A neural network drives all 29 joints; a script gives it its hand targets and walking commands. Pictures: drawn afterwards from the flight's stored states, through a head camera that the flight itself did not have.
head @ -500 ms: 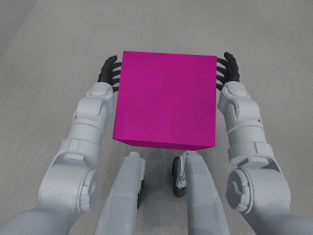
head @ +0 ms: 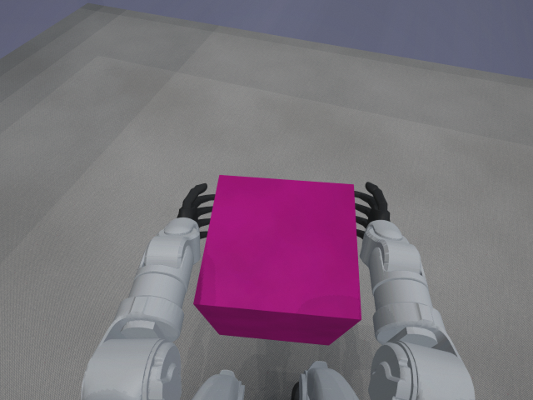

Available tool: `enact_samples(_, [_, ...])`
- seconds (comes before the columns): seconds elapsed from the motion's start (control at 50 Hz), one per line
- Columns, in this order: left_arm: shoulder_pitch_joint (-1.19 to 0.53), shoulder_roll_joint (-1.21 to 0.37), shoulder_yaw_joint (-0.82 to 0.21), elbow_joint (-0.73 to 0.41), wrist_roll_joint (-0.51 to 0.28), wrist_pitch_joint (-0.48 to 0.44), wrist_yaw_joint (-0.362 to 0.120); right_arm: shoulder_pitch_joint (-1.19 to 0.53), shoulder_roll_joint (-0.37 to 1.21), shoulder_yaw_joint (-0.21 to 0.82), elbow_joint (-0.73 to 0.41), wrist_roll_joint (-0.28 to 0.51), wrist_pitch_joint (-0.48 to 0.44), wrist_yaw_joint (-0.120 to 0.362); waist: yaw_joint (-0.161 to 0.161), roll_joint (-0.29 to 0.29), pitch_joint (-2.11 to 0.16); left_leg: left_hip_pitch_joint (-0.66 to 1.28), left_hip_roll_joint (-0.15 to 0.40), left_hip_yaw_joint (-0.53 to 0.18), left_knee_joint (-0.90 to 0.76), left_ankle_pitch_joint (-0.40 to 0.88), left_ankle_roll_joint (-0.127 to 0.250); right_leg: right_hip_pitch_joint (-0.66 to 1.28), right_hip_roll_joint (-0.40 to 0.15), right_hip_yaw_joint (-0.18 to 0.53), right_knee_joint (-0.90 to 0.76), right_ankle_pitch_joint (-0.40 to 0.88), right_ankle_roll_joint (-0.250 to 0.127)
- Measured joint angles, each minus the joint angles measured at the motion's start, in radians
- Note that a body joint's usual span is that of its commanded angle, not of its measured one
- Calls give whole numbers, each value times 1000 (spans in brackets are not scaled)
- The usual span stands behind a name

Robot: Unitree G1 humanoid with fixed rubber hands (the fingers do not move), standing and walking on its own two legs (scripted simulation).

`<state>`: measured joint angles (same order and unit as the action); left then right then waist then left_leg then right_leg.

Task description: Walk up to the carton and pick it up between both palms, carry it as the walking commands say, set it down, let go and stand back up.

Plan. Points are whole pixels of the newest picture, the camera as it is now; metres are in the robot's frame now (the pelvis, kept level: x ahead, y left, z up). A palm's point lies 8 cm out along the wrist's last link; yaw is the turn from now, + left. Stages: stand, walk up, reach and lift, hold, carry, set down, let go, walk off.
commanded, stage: reach and lift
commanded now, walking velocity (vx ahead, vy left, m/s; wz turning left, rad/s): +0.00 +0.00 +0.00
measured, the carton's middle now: (279, 267) +0.34 -0.01 -0.05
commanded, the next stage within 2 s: hold in 1.86 s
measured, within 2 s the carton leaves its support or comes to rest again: neither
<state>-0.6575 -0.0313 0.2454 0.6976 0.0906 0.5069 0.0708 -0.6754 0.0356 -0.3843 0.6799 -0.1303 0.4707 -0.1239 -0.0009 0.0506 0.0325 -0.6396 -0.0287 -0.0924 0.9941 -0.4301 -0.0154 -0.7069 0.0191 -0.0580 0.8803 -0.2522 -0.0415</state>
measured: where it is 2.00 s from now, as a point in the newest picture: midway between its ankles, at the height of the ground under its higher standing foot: outside the picture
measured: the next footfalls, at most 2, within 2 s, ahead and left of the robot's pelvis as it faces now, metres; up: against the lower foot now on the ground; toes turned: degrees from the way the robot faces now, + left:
none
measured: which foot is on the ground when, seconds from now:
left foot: down 0.00-1.00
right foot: down 0.00-1.00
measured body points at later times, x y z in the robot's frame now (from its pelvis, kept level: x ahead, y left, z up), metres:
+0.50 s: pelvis +0.04 +0.01 +0.04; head +0.01 +0.00 +0.49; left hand +0.37 +0.15 +0.08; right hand +0.37 -0.16 +0.07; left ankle +0.05 +0.12 -0.68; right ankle +0.12 -0.10 -0.68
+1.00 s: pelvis +0.04 +0.01 +0.04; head -0.01 +0.00 +0.49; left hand +0.37 +0.15 +0.09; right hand +0.37 -0.15 +0.10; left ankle +0.05 +0.12 -0.68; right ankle +0.12 -0.10 -0.68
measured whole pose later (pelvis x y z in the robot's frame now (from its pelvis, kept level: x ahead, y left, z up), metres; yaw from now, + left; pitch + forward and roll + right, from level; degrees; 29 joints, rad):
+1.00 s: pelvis +0.04 +0.01 +0.04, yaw +1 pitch -5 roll -2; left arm -0.48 -0.07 0.22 0.57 0.12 0.69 0.03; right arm -0.48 0.07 -0.29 0.48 -0.15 0.74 -0.14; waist 0.00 0.04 -0.03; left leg -0.24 -0.03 -0.11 0.69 -0.36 0.01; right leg -0.29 0.02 -0.06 0.58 -0.20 -0.02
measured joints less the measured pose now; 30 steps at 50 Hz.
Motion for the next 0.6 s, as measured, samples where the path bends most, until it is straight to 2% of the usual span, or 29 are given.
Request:
enact_samples(0.06, [28,-23,16,0,29,11,-4,37,7,-5,0,-21,6,10,0,1,-23,56,0,-2,-45,5,3,56,0,0,-41,1,1])
enact_samples(0.22, [100,-30,8,0,32,45,-12,114,7,62,-6,-23,52,1,0,7,-39,180,1,-6,-137,15,7,179,-1,0,-122,1,9])
enact_samples(0.32, [179,-30,-63,-78,32,93,-15,195,3,126,-96,-23,117,8,0,18,-52,255,1,-9,-203,31,11,256,-2,0,-188,14,15])
enact_samples(0.52, [193,-38,-78,-128,32,171,-21,255,12,132,-196,-23,202,12,0,6,-62,365,1,-12,-287,66,18,375,-3,0,-284,52,21])
enact_samples(0.6, [186,-38,-78,-128,32,189,-22,250,24,100,-198,-23,223,14,0,2,-61,385,1,-12,-288,68,19,398,-3,0,-291,58,23])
